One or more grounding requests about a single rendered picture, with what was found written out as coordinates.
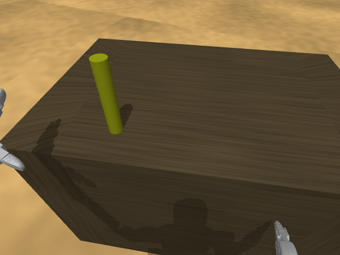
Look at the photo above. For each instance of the right robot hand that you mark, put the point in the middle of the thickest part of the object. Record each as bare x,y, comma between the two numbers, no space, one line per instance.
282,244

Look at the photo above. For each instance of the can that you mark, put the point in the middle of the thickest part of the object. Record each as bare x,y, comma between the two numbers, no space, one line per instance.
104,82

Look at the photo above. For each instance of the left robot hand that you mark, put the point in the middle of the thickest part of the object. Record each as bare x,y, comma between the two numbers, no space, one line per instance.
6,157

